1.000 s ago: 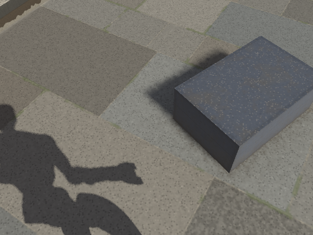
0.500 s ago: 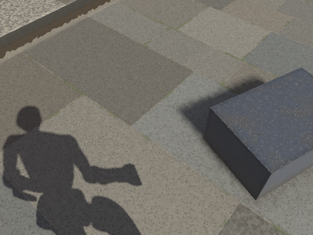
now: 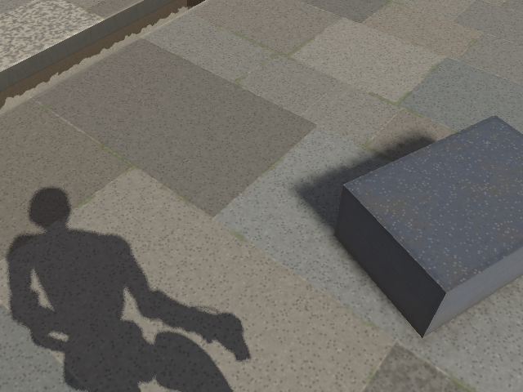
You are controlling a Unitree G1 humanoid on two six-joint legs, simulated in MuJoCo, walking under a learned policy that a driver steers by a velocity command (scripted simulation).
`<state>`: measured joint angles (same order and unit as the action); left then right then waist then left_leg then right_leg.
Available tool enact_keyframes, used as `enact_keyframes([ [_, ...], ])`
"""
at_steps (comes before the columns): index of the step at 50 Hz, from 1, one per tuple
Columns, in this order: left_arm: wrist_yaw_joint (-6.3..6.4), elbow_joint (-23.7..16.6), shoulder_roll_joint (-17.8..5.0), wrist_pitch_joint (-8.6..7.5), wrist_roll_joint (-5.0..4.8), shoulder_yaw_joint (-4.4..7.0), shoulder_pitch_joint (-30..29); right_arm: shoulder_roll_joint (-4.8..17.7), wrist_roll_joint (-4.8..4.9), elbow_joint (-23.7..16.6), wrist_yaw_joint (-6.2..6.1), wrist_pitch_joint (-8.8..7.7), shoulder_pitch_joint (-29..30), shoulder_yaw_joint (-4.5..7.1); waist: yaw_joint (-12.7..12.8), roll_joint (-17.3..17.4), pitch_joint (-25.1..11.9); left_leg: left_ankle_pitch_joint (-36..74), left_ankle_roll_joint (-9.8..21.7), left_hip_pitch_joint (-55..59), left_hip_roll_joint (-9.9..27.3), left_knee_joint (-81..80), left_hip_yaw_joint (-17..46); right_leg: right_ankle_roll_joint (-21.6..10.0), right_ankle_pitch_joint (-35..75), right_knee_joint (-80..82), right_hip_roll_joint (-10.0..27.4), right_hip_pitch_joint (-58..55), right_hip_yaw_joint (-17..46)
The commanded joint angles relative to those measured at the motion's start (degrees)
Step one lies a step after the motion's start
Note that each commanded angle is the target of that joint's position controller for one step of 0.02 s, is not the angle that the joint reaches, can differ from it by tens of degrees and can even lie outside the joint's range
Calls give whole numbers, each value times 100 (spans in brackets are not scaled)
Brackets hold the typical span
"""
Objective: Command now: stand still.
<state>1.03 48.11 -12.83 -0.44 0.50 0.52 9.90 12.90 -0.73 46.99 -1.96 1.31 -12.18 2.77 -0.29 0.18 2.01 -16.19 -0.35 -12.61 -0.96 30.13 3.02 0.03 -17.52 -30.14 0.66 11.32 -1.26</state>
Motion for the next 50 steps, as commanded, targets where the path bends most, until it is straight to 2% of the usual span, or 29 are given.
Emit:
enact_keyframes([
  [1,16,-195,-617,-77,-9,145,-71,599,8,-196,-46,-58,31,147,13,-1,-229,1269,117,252,272,-410,294,-111,883,587,268,143,302],
  [15,45,445,-617,-87,-33,123,64,571,34,574,-94,-17,41,158,27,-23,-132,1367,44,388,246,-583,186,-150,1016,792,216,29,283],
  [28,66,833,-595,-68,-36,83,248,548,49,1192,-113,-41,2,94,40,-22,-66,1245,2,317,231,-702,90,-199,1054,888,168,-38,281],
  [29,90,928,-713,-39,-77,135,468,514,89,1297,-118,-35,-166,95,75,-163,-330,-20,47,273,-37,-409,-235,-322,-361,970,107,-205,289],
  [30,109,954,-955,-14,-155,224,638,535,147,1272,-104,-52,-139,113,156,-465,-140,-1376,99,-286,-239,81,-475,-575,-2234,1249,364,-166,760],
  [31,121,979,-1202,-33,-209,307,967,567,167,1079,-64,-133,232,120,352,-861,222,-1775,123,-1172,-230,845,-605,-974,-3694,1861,1069,-188,1789],
  [32,141,966,-1483,-111,-244,405,1006,410,228,775,6,-265,725,59,424,-1334,710,-1257,172,-1762,108,1792,-517,-1479,-4125,2563,2013,88,3084],
  [33,151,853,-1365,-230,-159,385,874,488,266,619,63,-383,1037,80,418,-1107,981,-1255,215,-2427,457,2567,-139,-1661,-3471,2810,2362,44,3555],
  [34,137,739,-1144,-343,-111,340,628,503,270,642,119,-488,892,100,212,-784,892,-998,285,-2833,690,2925,43,-1522,-2760,2681,2295,-286,3324],
  [35,108,620,-1007,-408,-134,318,445,469,253,714,167,-576,647,104,70,-597,595,-774,337,-2857,829,2841,70,-1305,-2219,2527,2078,-503,2867],
  [37,78,531,-1042,-431,-261,347,426,474,240,754,205,-700,561,117,60,-614,227,-473,271,-2115,782,1739,-227,-974,-1460,2476,1573,-439,1861],
  [39,64,496,-1206,-407,-278,395,429,331,227,789,225,-749,493,87,-21,-805,98,-305,122,-958,467,869,-634,-926,-1138,2383,1151,156,1173],
  [40,-27,708,-1244,-342,165,454,625,344,-219,689,429,-523,410,87,-74,-825,19,-596,139,-480,138,369,-1020,-1090,-1532,2318,998,289,956],
  [41,-74,686,-1186,-301,176,477,549,292,-196,754,458,-427,115,114,-214,-732,146,-70,126,128,19,16,-1308,-1120,-1763,2021,965,732,814],
  [42,-97,639,-1194,-275,104,498,411,307,-150,865,428,-391,-308,132,-416,-483,152,157,141,838,-107,-186,-1503,-1119,-1989,1647,904,1258,707],
  [43,-112,585,-1073,-285,124,467,296,445,-138,1065,369,-435,-997,186,-729,-45,25,-137,187,1771,-109,-293,-1324,-1060,-1758,670,673,1883,489],
  [44,-141,394,-596,-331,215,326,-108,901,-216,1310,291,-555,-2075,303,-1300,1182,-248,-1419,334,2525,934,-988,193,-867,-1028,-1719,101,2665,-159],
  [45,-159,-117,-6,-412,153,185,-610,1345,-300,1315,261,-630,-2431,292,-1246,2179,-276,-3819,736,2469,2194,-2336,3332,-788,-1346,-3438,-619,4110,303],
  [46,-217,-208,-192,-438,112,204,-518,1314,-283,1190,235,-603,-1630,277,-666,1269,28,-4232,1097,2013,2560,-2542,4011,-906,-521,-4193,-126,4563,973],
  [47,-282,-180,-494,-457,82,264,-548,1086,-193,967,251,-632,-1002,228,-379,500,184,-3471,1044,1672,2410,-2270,3303,-859,242,-4236,261,4557,887],
  [48,-343,-51,-591,-473,123,287,-266,906,-130,889,282,-678,-739,181,-156,248,40,-2662,928,1395,2012,-2218,2450,-708,600,-3946,490,4068,739],
  [49,-385,51,-624,-440,218,310,-67,810,-95,847,272,-721,-624,138,-7,353,-110,-2242,858,1176,1753,-2355,1951,-549,686,-3727,593,3645,578],
  [50,-441,75,-617,-365,267,307,-76,649,-105,898,250,-768,-714,81,-8,443,-41,-1926,862,998,1552,-2513,1583,-401,831,-3727,630,3492,417],
])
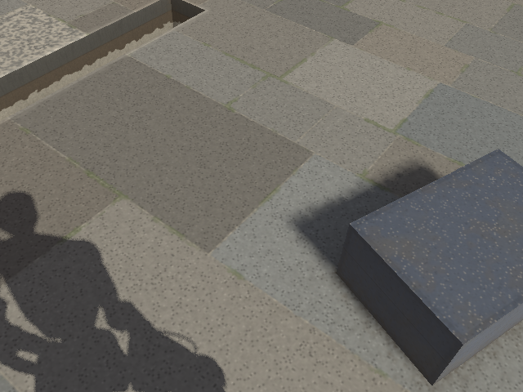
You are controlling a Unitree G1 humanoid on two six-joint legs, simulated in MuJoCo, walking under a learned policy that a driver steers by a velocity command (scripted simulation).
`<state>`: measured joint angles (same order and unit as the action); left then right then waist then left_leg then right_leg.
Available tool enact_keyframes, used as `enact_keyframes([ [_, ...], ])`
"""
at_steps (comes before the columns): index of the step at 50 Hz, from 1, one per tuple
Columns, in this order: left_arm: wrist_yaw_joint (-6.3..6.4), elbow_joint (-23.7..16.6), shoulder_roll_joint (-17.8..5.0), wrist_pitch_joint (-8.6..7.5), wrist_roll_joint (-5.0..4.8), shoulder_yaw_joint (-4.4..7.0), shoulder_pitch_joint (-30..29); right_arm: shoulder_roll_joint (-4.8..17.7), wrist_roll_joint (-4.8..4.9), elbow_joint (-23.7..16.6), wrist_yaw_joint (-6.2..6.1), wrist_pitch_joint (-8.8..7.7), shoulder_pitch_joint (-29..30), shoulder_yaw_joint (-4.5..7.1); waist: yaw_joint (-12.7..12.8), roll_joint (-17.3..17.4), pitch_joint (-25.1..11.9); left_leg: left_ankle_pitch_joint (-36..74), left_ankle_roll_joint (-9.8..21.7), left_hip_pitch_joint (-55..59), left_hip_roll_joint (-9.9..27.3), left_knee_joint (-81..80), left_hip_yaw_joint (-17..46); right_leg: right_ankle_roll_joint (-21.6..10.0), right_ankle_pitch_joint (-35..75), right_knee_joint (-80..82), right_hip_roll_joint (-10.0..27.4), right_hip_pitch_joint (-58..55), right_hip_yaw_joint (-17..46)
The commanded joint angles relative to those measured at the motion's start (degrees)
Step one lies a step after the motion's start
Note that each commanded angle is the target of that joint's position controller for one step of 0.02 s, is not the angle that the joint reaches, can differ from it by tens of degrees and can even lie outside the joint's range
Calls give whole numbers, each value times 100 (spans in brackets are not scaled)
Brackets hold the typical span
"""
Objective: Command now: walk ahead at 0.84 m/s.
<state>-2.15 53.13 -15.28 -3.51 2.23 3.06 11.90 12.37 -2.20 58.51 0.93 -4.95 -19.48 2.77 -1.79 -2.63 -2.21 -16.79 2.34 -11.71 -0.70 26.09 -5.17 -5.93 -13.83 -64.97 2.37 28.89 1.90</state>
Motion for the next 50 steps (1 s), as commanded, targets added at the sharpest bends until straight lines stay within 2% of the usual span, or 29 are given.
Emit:
enact_keyframes([
  [1,-164,-491,-289,16,72,35,-416,612,44,-146,-59,-178,-188,52,127,820,555,-1599,644,813,1436,-2210,2188,292,620,-214,472,1812,-9],
  [5,-164,-880,-223,122,4,-15,-1417,600,113,30,-73,-231,-797,25,-58,518,1003,-376,810,1025,1243,-2531,1481,469,1083,707,407,2258,-348],
  [8,-180,-1087,-120,120,-90,-82,-1935,657,112,19,-105,-274,-812,17,-68,685,1168,536,797,1038,1154,-2841,847,399,1442,1942,253,1739,-613],
  [11,-145,-1166,88,52,-52,-186,-2120,618,133,200,-134,-266,-947,-23,-57,576,1359,3255,702,1226,1119,-2621,290,129,1547,2991,-21,811,-1012],
  [13,-46,-1041,-44,-22,-10,-144,-1656,776,131,280,-162,-228,-1009,-11,120,844,920,5996,575,1682,1182,-1664,134,-90,1389,3189,-476,-28,-1225],
  [14,-46,-1110,-526,-208,-518,93,-1279,1266,368,235,-266,-68,-1020,134,570,1099,361,6852,424,2117,1424,-718,358,-162,1416,3345,-498,-490,-698],
  [15,-27,-738,-804,-273,-589,204,-190,1421,293,148,-313,76,-612,180,1148,1095,-379,7046,237,2303,1313,422,193,-260,1953,3709,-561,-1420,-671],
  [16,51,-379,-1004,-238,-458,266,727,1307,223,-2,-302,132,-425,146,1456,921,-956,6120,36,1436,1052,1746,179,-314,2700,3706,-220,-2976,-443],
  [17,117,-102,-1399,-180,-216,281,1322,500,-32,-146,-223,114,-801,-28,948,-815,-1670,695,-166,-490,140,3845,302,-591,4647,2886,1045,-4976,988],
  [18,32,-81,-1256,-214,-72,233,1405,-102,248,133,-117,-34,-1871,-202,656,-1426,-2892,-2234,-298,-1912,-800,5775,1566,-1882,4519,3646,2277,-6228,3680],
  [19,16,-145,-927,-182,-110,201,908,481,429,169,-96,-130,-1376,-38,735,-403,-2382,-1865,-207,-1997,-408,6076,1853,-1667,4045,4095,1943,-5271,3090],
  [20,25,-266,-650,-211,-202,111,170,611,486,-132,-117,-151,-616,-14,540,-80,-1226,-1397,-189,-2170,-39,5641,1396,-1410,3938,4316,1690,-4086,2082],
  [21,19,-315,-474,-270,-213,33,-291,672,419,-222,-191,-116,-185,14,327,530,-626,-1016,-260,-2012,289,5327,1144,-1223,4128,4571,1514,-3034,1527],
  [22,20,-269,-360,-324,-190,-6,-442,717,362,-272,-258,-37,-35,79,192,575,-358,-775,-287,-1710,459,5070,1076,-1126,4317,4755,1363,-2300,1161],
  [23,3,-168,-275,-342,-100,-53,-399,651,314,-302,-265,58,-120,89,53,380,-311,-610,-269,-1259,557,4856,1089,-1046,4509,4906,1229,-1791,894],
  [25,20,-3,-216,-374,-40,-112,-383,336,286,-298,-293,189,-297,50,-153,154,-216,-437,-308,-865,620,4203,1055,-1057,4867,5072,1045,-1195,407],
  [26,54,45,-283,-377,-31,-112,-422,313,263,-344,-317,233,-224,43,-210,66,-176,-292,-360,-838,631,3768,1006,-1053,5020,5098,964,-1062,202],
  [29,176,113,-541,-260,-62,-72,-482,366,202,-523,-362,296,330,17,-146,-85,-301,516,-461,-701,623,2242,838,-845,4880,5011,717,-1159,-207],
  [31,213,208,-685,-171,-105,-39,-298,455,224,-579,-351,343,674,23,22,-88,-407,1014,-486,-554,554,1702,765,-748,4222,5038,742,-1309,-184],
  [33,227,291,-663,-93,-125,-47,-238,579,256,-616,-349,410,925,58,103,-123,-286,1079,-460,-478,544,1318,795,-728,3075,5088,818,-1315,-17],
  [35,235,328,-575,-31,-162,-72,-302,643,221,-637,-349,437,1084,90,76,-110,-80,1035,-368,-313,513,770,771,-650,1968,4983,839,-1243,146],
  [37,234,409,-388,2,-233,-128,-126,739,111,-595,-357,423,1067,124,17,99,70,1708,-190,151,538,-188,818,-259,859,4662,543,-1149,188],
  [38,225,439,-275,-10,-153,-159,179,983,92,-600,-388,423,1042,167,211,459,20,2663,-55,492,856,-196,1124,-4,263,4391,260,-994,103],
  [39,211,536,-265,-19,-141,-132,712,1203,161,-588,-408,451,1153,204,597,1013,-86,2845,218,743,1068,-32,1329,186,-437,4313,-140,-772,-127],
  [40,254,541,-165,31,-165,-162,600,877,210,-499,-366,465,1232,159,538,1154,-112,1711,249,270,911,-168,1281,308,-420,4390,-231,-1168,-345],
  [41,287,500,-296,95,-167,-141,255,655,217,-501,-324,460,1318,122,386,898,99,1233,127,-46,702,-275,1203,364,-324,4342,-226,-1315,-380],
  [42,325,478,-323,159,-176,-130,101,606,187,-485,-306,435,1377,95,359,759,128,1327,39,-109,632,-287,1129,362,-198,4302,-185,-1363,-357],
  [45,355,510,-379,231,-161,-121,91,695,206,-332,-301,337,1273,118,334,645,-23,2011,25,117,519,-91,1004,356,274,4231,-85,-1533,-291],
  [50,356,597,-386,231,-214,-101,30,698,232,-150,-317,330,1209,118,271,428,-178,2641,137,330,474,109,947,402,912,4058,-30,-1696,-291],
])
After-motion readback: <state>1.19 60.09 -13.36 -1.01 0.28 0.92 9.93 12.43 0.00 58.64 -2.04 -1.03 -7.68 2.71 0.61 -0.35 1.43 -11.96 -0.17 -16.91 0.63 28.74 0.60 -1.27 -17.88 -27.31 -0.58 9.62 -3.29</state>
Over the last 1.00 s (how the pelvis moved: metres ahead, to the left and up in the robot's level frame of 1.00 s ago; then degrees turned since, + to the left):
0.12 0.06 0.00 0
